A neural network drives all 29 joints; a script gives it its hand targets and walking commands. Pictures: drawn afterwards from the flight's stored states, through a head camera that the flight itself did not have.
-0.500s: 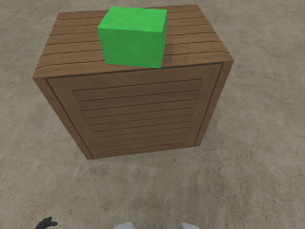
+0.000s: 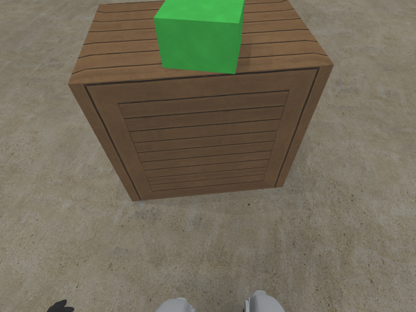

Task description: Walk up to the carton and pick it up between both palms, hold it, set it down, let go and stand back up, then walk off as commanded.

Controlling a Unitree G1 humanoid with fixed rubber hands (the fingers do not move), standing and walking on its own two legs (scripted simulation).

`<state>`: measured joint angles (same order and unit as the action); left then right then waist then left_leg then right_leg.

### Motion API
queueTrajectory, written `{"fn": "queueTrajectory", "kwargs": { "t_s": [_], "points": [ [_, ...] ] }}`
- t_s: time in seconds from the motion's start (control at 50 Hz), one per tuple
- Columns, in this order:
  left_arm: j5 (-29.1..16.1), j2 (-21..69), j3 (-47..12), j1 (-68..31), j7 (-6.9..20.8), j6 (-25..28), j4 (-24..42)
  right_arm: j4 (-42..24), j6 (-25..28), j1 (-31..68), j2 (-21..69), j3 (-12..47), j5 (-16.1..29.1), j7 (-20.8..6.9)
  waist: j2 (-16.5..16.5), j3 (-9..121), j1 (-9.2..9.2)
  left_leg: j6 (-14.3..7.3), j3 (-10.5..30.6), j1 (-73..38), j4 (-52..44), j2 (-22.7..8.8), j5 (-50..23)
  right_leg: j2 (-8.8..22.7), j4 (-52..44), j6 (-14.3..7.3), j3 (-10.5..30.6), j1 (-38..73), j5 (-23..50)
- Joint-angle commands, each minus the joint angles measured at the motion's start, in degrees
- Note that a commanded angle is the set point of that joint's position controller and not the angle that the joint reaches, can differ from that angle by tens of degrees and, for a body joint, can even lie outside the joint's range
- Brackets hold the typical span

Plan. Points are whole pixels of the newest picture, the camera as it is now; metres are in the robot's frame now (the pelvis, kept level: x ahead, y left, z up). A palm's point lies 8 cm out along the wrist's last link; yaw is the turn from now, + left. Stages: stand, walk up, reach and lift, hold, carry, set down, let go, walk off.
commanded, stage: walk up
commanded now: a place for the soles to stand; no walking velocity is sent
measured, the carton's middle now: (202, 32) +0.88 +0.06 +0.09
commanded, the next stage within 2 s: none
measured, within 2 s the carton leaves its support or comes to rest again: neither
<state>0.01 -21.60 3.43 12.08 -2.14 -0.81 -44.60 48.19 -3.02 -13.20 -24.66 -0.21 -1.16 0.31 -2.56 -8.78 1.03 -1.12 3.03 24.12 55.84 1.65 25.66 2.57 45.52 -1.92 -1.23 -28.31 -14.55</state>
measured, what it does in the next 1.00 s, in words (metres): steps on the spot: left foot, then right foot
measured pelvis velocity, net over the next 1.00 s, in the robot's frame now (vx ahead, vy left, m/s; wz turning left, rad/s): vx -0.02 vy -0.02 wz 0.05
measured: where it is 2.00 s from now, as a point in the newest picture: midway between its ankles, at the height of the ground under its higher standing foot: outside the picture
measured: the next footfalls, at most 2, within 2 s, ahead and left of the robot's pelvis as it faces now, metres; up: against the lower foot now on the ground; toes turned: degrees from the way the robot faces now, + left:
left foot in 0.02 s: +0.06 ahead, +0.12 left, +0.00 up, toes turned -3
right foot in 0.46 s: +0.01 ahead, -0.14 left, +0.00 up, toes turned +1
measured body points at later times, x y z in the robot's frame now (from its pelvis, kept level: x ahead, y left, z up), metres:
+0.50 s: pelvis -0.05 -0.01 +0.01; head +0.00 -0.01 +0.46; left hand +0.03 +0.32 -0.09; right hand +0.03 -0.33 -0.10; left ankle +0.02 +0.12 -0.70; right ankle -0.05 -0.14 -0.70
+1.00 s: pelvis -0.02 -0.02 +0.01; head +0.02 -0.03 +0.46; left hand +0.05 +0.30 -0.09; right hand +0.09 -0.33 -0.11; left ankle +0.01 +0.10 -0.70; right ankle -0.03 -0.14 -0.70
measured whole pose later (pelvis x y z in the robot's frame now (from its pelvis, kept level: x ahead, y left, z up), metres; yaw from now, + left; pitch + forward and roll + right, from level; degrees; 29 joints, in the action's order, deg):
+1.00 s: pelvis -0.02 -0.02 +0.01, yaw +3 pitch -3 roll +1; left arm 0.0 -22.9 1.8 13.7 -1.3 1.6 -45.8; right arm 48.2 -0.2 -12.8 -23.0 -0.2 -1.2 -0.6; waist 0.3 -7.7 0.7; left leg -1.3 1.8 20.8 42.8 2.6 19.3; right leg 2.4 44.1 -0.3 -1.0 -15.7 -25.4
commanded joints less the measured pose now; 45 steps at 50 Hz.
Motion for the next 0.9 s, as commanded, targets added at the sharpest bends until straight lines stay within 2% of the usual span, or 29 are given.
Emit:
{"fn": "queueTrajectory", "kwargs": {
  "t_s": [0.0,0.02,0.04,0.06,0.08,0.1,0.18,0.2,0.28,0.3,0.34,0.38,0.4,0.42,0.44,0.46,0.48,0.52,0.58,0.62,0.66,0.7,0.74,0.76,0.78,0.8,0.82,0.84,0.88],
  "points": [
    [-0.2,-8.7,2.9,-4.0,-0.2,-1.1,4.8,-2.6,2.7,-8.1,-16.7,-7.2,-2.6,0.3,-14.5,1.3,-4.01,-4.3,34.1,-1.3,-37.5,-15.3,5.2,-1.6,13.5,-1.1,0.6,-12.6,-20.6],
    [-0.2,-11.9,3.8,-4.0,-0.8,-1.6,4.3,-4.3,2.6,-3.4,-19.7,-8.0,-2.8,0.3,-11.1,-1.4,-4.00,-3.8,38.3,5.7,-41.7,-15.9,14.6,-2.8,18.9,-0.9,8.1,-11.7,-21.1],
    [0.3,-13.1,4.4,-5.1,-1.1,-1.4,3.4,-6.6,2.2,1.3,-21.0,-8.1,-2.6,0.7,-14.0,-3.5,-3.38,-4.7,41.9,13.7,-46.4,-16.9,21.3,-3.7,22.7,-0.6,8.8,-8.2,-21.1],
    [0.0,-14.5,4.7,-3.7,-1.0,-1.5,1.3,-6.2,2.2,4.2,-17.4,-7.9,-2.3,0.8,-6.5,-5.8,-2.85,-1.0,38.0,13.7,-46.4,-14.1,23.7,-2.4,22.8,-0.8,10.8,-8.9,-16.4],
    [-0.1,-13.9,5.0,-0.4,-0.8,-1.7,0.1,-6.7,2.4,4.9,-16.0,-8.0,-1.7,1.0,-8.4,-4.8,-2.00,0.0,30.8,11.8,-43.3,-11.1,19.4,-2.1,22.8,-0.2,9.5,-8.5,-12.9],
    [0.0,-13.4,4.8,2.0,-0.5,-1.8,-0.4,-6.8,2.6,5.9,-14.3,-7.6,-1.2,1.0,-8.0,-2.6,-1.75,0.2,27.8,8.1,-41.5,-8.9,15.4,-2.4,22.5,-0.2,8.1,-7.7,-10.5],
    [0.9,-14.6,5.1,4.0,0.4,-1.4,-0.6,-6.9,3.5,0.3,-11.9,-7.4,-0.5,0.6,-5.0,9.1,-2.03,-1.9,25.7,-12.6,-35.3,-7.7,10.2,-1.8,19.4,1.7,5.2,-7.6,-7.8],
    [0.9,-14.1,4.8,3.7,0.5,-1.0,0.5,-6.6,3.6,-1.0,-11.4,-7.0,-0.4,0.6,-7.0,11.8,-2.46,-2.6,24.3,-16.1,-34.1,-7.4,7.5,-1.4,15.8,1.9,4.5,-6.5,-8.5],
    [0.9,-13.3,4.8,2.7,0.7,-0.4,0.5,-6.3,3.3,-1.4,-12.7,-6.9,-1.0,0.1,-7.1,9.0,-2.66,-6.3,26.0,-10.9,-37.0,-9.5,13.8,-1.4,7.5,1.9,3.4,-1.0,-12.5],
    [1.1,-13.5,4.9,4.8,0.8,-0.2,-0.2,-6.8,3.0,-1.2,-13.6,-7.2,-1.3,0.0,-10.6,11.1,-2.38,-7.8,26.5,-11.0,-36.9,-9.7,15.0,-2.2,5.6,1.8,2.0,2.1,-15.4],
    [0.9,-12.9,5.1,4.4,0.7,0.4,-1.3,-6.3,2.7,-0.6,-13.1,-7.0,-1.2,-0.3,-6.9,8.1,-2.20,-9.9,27.9,-6.2,-36.1,-11.9,15.2,-2.5,1.0,0.7,1.3,4.6,-18.9],
    [0.9,-12.4,5.3,8.0,0.9,1.4,-2.3,-5.8,2.2,1.0,-13.3,-7.0,-1.4,-0.4,-7.3,8.7,0.03,-9.4,23.7,0.8,-34.7,-10.8,12.0,-3.2,-6.3,-0.7,-0.5,14.9,-16.3],
    [1.1,-11.9,5.3,9.2,0.8,1.9,-3.0,-6.0,2.1,2.7,-13.1,-6.6,-1.1,-0.4,-5.0,8.4,1.91,-8.6,21.5,6.0,-32.5,-10.8,10.5,-2.1,-12.3,-1.8,0.6,22.0,-10.0],
    [1.3,-12.8,5.3,11.9,0.9,2.6,-3.5,-5.8,1.6,2.7,-11.9,-6.4,-1.2,-0.7,-1.3,8.4,2.96,-6.2,16.7,10.0,-26.7,-7.0,13.2,-2.2,-17.2,-2.0,2.0,25.6,-11.4],
    [2.0,-14.7,5.7,12.0,0.8,3.3,-3.2,-6.0,1.7,2.6,-8.4,-5.4,-0.8,-0.6,7.2,8.0,3.23,-2.2,10.0,17.7,-13.7,-1.6,11.5,5.4,-22.5,-3.0,15.0,28.8,-20.6],
    [2.4,-19.4,6.2,7.0,0.6,3.7,-0.9,-5.3,2.1,1.0,-6.9,-5.0,-0.5,-0.3,15.1,5.7,1.61,0.9,2.2,20.1,-2.6,4.6,4.9,18.0,-31.0,-5.9,30.7,23.1,-32.9],
    [2.8,-21.1,7.1,2.5,0.1,4.0,0.4,-4.6,2.2,1.7,-11.7,-6.7,-0.7,0.0,8.8,3.2,1.88,0.9,6.1,15.6,2.2,0.9,3.7,21.9,-31.5,-10.0,33.6,14.4,-34.3],
    [1.9,-18.7,6.1,-1.3,0.3,4.8,2.0,-2.7,2.8,-2.9,-12.2,-6.9,-0.2,-0.7,6.8,4.0,-0.92,0.8,4.5,10.5,1.4,-0.7,-0.5,17.1,-28.4,-8.9,24.3,14.6,-23.7],
    [2.0,-16.7,5.2,2.4,0.6,4.9,1.4,-2.8,3.3,-2.6,-10.1,-6.5,-0.4,-1.1,10.7,7.6,0.45,0.1,0.0,7.4,-3.1,-1.6,1.9,13.8,-18.5,-8.5,13.7,22.3,8.3],
    [1.7,-15.5,4.6,4.9,0.7,4.8,1.6,-3.7,3.6,-0.9,-9.0,-5.5,-0.5,-1.1,11.1,9.1,1.48,0.2,-1.3,7.6,-6.4,-1.6,2.7,13.1,-13.7,-8.4,12.4,27.1,25.4],
    [1.5,-17.0,4.7,5.0,0.5,4.4,1.9,-3.3,4.1,-1.3,-9.2,-5.3,0.0,-0.6,13.6,12.7,1.48,-0.2,-3.0,4.1,-9.8,-1.9,1.0,13.8,-10.1,-8.7,9.7,29.2,34.9],
    [1.0,-16.0,4.1,2.5,0.6,3.8,2.6,-2.6,4.9,-2.6,-8.2,-4.3,0.4,-0.5,13.9,12.1,-0.18,-0.9,-4.8,-2.3,-18.5,-1.1,-6.5,10.1,-6.3,-6.5,5.3,23.7,32.3],
    [0.1,-14.7,3.6,0.1,0.5,3.2,2.9,-1.1,5.4,-5.2,-8.0,-4.6,-0.2,-0.2,8.8,13.9,-1.49,-2.8,-3.5,-11.4,-23.8,-0.3,-20.1,7.6,-1.4,-4.1,3.3,17.7,25.1],
    [-0.2,-13.4,3.2,0.1,0.4,2.9,3.5,-1.5,5.5,-6.1,-10.3,-5.4,-0.7,0.1,6.7,15.0,-1.83,-4.9,3.0,-15.1,-22.5,-3.5,-27.8,5.7,3.4,-2.5,1.9,13.1,20.0],
    [-0.2,-11.7,2.8,0.6,0.3,2.6,3.7,-2.3,5.5,-4.9,-12.8,-5.8,-0.8,0.1,-0.5,15.8,-1.16,-7.9,16.7,-17.7,-24.8,-10.3,-31.7,1.4,7.7,0.1,0.2,7.2,6.8],
    [-0.7,-10.6,2.4,0.8,0.1,2.3,3.3,-3.8,5.3,-2.4,-13.9,-5.6,-0.5,0.1,-4.7,13.8,-1.15,-14.0,25.7,-14.4,-28.2,-16.3,-27.9,-2.4,8.8,1.3,0.6,5.4,-12.1],
    [-0.1,-11.5,2.3,2.2,-0.1,2.1,1.9,-4.4,5.5,0.0,-14.3,-5.5,-0.4,0.1,-7.8,11.4,-0.18,-17.0,29.0,-10.3,-30.0,-19.4,-21.2,-0.8,8.3,0.5,3.4,5.8,-22.9],
    [-0.3,-11.8,2.3,2.6,0.0,2.6,1.0,-4.4,5.3,1.6,-13.6,-5.3,-0.4,0.0,-4.8,9.0,0.66,-15.9,26.2,-7.6,-30.2,-18.2,-16.8,-0.2,3.0,-0.5,2.8,7.1,-22.0],
    [0.8,-11.9,2.6,5.5,0.5,3.9,-1.2,-4.9,4.4,5.2,-10.5,-4.7,0.1,-0.2,-2.2,8.8,3.06,-8.5,14.5,-1.1,-24.3,-11.0,-17.4,0.3,-14.1,-1.5,2.6,17.2,-10.5]
  ]
}}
